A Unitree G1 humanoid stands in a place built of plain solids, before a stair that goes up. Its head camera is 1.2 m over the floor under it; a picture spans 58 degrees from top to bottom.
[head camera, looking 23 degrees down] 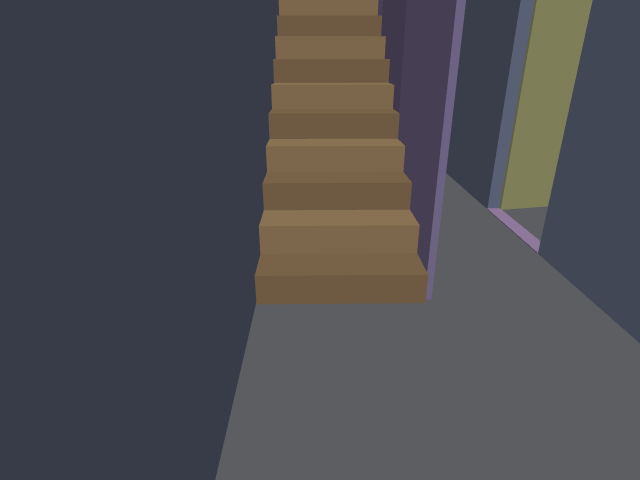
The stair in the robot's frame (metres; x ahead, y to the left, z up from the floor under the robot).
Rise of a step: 0.17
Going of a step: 0.27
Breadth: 0.89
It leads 1 degrees to the left of straight ahead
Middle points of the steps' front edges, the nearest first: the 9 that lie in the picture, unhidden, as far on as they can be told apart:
1.97 -0.11 0.17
2.24 -0.11 0.34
2.50 -0.10 0.51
2.77 -0.10 0.67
3.04 -0.10 0.84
3.30 -0.09 1.01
3.57 -0.09 1.18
3.84 -0.08 1.35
4.11 -0.08 1.52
